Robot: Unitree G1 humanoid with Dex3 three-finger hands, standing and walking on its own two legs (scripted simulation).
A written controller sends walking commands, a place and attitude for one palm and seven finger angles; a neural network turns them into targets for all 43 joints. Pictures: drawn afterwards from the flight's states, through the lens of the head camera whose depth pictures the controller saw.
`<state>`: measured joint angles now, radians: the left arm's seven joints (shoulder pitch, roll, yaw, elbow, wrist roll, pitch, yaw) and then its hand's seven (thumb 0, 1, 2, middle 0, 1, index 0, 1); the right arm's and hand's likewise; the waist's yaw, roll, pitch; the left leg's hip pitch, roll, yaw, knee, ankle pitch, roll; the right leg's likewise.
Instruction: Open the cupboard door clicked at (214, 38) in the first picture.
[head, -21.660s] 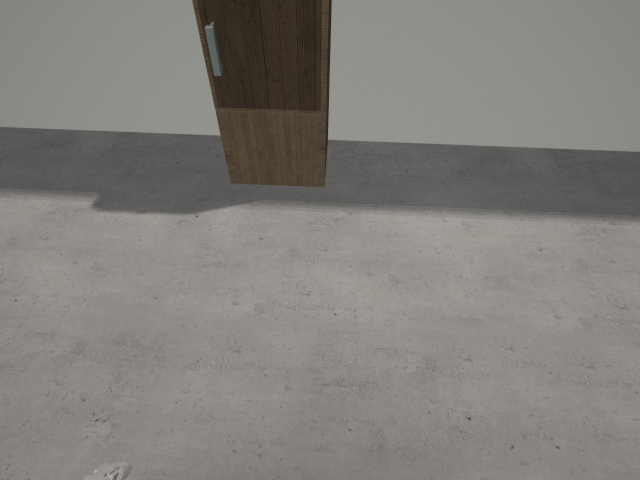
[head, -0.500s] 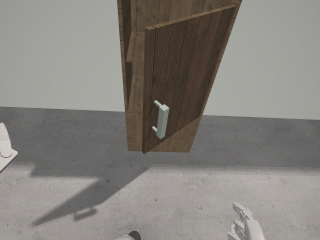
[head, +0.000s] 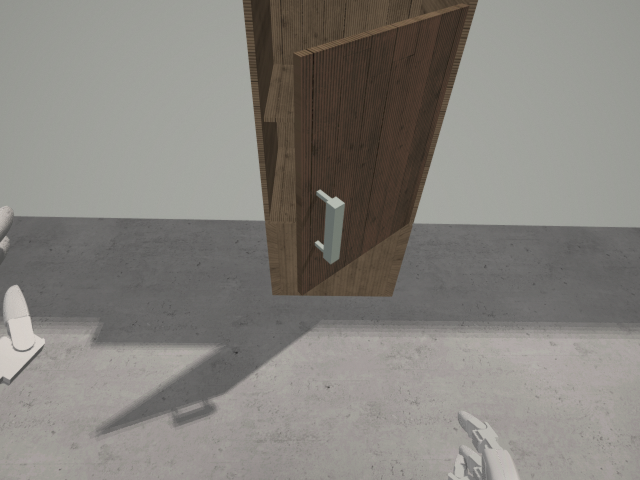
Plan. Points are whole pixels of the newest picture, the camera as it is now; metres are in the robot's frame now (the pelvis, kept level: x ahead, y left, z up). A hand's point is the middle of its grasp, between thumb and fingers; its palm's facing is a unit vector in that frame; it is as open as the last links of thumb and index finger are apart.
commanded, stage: stop stepping back and stand still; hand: left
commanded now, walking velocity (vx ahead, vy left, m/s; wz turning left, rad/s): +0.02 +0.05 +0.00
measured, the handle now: (326, 226) +0.62 +0.00 -0.10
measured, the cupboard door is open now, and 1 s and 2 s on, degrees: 40 40 40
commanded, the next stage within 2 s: let the arm hang, fingers relaxed in 0.04 s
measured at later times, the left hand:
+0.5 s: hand out of the picture +0.05 +0.18 -0.17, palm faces +0.08 -0.98 -0.18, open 6.8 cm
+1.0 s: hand out of the picture -0.01 +0.19 -0.16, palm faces +0.06 -0.98 -0.20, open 7.3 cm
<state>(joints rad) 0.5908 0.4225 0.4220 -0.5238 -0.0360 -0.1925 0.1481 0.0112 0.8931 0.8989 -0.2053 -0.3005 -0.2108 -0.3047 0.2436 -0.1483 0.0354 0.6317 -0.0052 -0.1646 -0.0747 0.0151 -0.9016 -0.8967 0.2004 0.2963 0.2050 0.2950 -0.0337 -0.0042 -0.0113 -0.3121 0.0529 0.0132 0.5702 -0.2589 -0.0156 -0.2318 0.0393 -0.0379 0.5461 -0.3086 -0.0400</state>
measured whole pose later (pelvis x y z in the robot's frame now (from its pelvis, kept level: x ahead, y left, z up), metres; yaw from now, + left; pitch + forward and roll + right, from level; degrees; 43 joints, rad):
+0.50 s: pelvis +0.01 +0.00 +0.00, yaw +2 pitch -1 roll +0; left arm 0.24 0.19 0.03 0.96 0.01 0.03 0.02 -0.04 1.02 0.90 -0.21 -0.30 -0.21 -0.30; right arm 0.21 -0.21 0.00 0.99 -0.03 0.02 -0.03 0.01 -0.91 -0.90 0.20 0.30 0.20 0.29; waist 0.00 -0.05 0.08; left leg -0.26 0.01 -0.04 0.53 -0.24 -0.02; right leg -0.17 0.02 -0.08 0.51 -0.32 -0.04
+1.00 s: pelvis +0.00 +0.02 +0.01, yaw +1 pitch -2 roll +0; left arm 0.26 0.15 0.01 1.15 0.01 0.01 0.02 0.00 0.91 0.90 -0.19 -0.30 -0.20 -0.30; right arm 0.27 -0.14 0.00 1.15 -0.02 0.01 -0.03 0.01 -0.91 -0.90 0.20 0.30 0.20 0.29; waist -0.01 0.02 0.05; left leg -0.21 -0.01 0.00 0.42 -0.18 0.00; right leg -0.14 0.00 -0.05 0.43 -0.26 -0.02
